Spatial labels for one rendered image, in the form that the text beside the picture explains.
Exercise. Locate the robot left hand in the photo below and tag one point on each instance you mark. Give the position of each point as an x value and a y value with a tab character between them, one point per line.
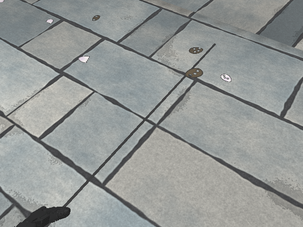
42	216

